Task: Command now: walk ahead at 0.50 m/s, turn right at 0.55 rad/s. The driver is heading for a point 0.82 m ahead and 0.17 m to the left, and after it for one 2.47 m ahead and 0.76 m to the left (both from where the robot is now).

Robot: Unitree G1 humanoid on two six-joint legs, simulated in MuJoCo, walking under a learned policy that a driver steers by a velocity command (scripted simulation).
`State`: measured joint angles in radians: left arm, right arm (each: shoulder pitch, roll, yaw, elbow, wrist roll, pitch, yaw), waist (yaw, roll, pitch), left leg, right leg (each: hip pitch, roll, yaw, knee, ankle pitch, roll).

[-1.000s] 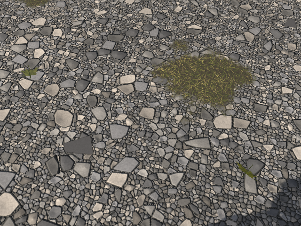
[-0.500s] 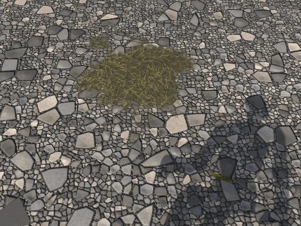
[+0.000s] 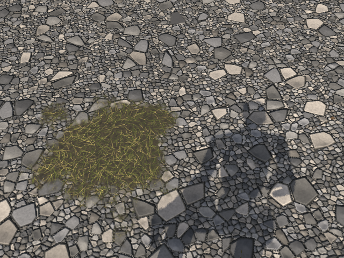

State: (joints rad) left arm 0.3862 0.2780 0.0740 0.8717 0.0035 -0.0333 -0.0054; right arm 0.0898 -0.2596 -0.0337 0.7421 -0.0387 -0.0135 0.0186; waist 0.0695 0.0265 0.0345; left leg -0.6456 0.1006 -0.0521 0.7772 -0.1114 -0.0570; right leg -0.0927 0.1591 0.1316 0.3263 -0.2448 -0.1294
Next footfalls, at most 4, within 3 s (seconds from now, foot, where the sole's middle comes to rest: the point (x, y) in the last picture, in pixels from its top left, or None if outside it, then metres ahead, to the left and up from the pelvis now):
0.14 left None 0.24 0.13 -0.78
0.64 right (224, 256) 0.48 -0.11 -0.78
1.20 left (177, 190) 0.74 0.09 -0.78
1.70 right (196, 146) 0.98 0.01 -0.78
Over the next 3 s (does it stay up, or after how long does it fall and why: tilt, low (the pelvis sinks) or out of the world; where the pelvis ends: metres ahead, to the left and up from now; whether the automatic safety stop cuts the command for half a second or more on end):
stays up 0.81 0.01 0.00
